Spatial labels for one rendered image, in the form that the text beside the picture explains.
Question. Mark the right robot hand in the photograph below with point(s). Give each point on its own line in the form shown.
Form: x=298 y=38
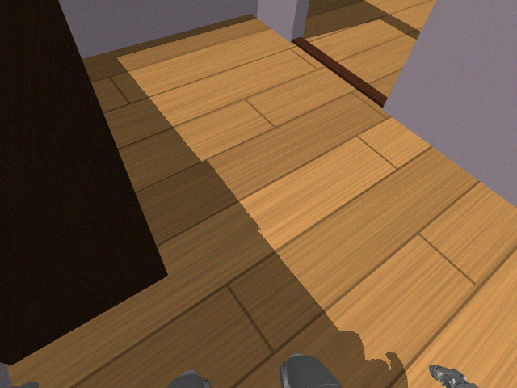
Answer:
x=451 y=378

